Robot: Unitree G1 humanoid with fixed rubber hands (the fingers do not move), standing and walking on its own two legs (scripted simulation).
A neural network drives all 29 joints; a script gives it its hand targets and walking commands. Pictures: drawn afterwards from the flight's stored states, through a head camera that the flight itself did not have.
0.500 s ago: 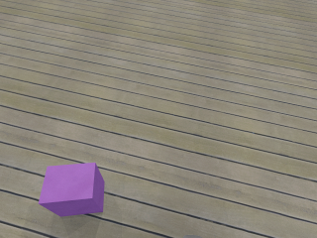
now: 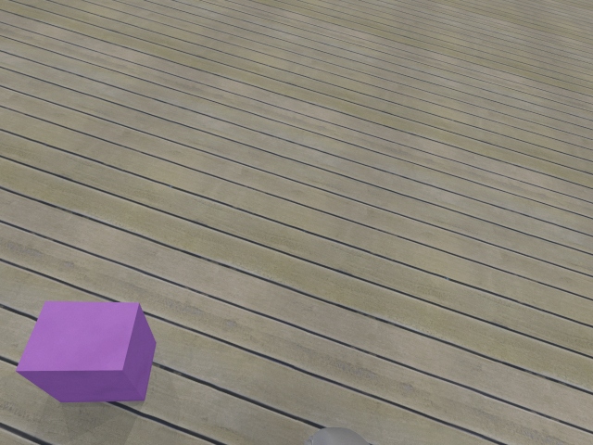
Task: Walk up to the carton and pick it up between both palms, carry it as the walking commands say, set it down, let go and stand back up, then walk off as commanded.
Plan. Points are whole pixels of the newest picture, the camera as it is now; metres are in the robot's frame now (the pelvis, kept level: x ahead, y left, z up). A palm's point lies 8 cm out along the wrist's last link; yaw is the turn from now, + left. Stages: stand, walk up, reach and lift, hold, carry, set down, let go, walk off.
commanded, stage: walk off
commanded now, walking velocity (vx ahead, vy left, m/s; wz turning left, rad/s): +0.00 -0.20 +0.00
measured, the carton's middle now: (98, 354) +0.43 +0.48 -0.62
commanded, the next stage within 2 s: stand in 1.16 s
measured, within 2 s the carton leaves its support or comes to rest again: neither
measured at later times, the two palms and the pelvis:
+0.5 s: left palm out of the picture +0.04 +0.10 -0.15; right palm out of the picture +0.04 -0.39 -0.15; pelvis +0.00 -0.13 -0.01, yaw +1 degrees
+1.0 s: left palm out of the picture +0.06 +0.01 -0.14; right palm out of the picture -0.01 -0.49 -0.15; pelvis +0.00 -0.25 -0.01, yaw -2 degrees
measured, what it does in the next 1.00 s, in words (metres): steps to the right: right foot, then left foot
